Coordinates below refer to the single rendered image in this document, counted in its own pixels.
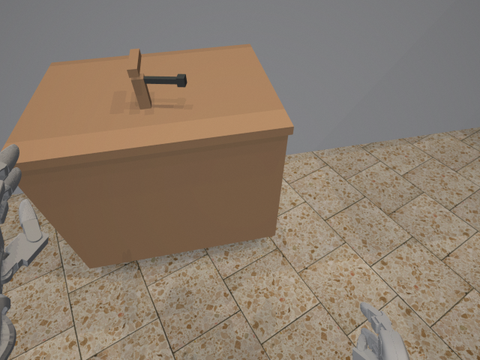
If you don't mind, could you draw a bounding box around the robot right hand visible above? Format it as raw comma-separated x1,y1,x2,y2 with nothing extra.
352,302,410,360

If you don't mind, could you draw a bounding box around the left robot forearm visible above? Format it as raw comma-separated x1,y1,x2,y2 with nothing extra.
0,294,17,360

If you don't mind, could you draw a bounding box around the tap lever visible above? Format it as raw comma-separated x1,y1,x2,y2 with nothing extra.
143,74,187,87

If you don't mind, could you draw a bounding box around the robot left hand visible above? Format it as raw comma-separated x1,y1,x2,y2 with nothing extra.
0,144,49,294

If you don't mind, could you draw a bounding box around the counter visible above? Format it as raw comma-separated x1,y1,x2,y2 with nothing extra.
1,44,294,269

